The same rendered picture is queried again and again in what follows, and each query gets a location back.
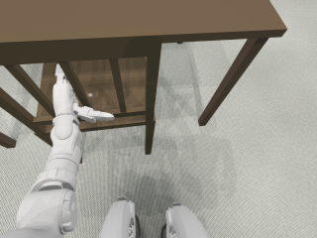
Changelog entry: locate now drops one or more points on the robot left shin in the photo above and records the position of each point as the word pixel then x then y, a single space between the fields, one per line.
pixel 132 231

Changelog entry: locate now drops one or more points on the right robot thigh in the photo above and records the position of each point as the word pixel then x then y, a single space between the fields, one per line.
pixel 182 222

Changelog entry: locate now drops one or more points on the robot left hand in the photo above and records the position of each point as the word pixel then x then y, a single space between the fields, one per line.
pixel 64 97

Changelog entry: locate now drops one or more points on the robot left forearm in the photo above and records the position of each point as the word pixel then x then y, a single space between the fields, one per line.
pixel 63 163

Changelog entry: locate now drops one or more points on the left robot upper arm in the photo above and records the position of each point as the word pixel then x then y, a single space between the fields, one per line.
pixel 46 214

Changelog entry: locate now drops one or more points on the chair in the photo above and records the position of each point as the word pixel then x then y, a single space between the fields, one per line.
pixel 119 67

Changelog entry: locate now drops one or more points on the table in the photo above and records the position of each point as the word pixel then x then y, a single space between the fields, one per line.
pixel 181 21

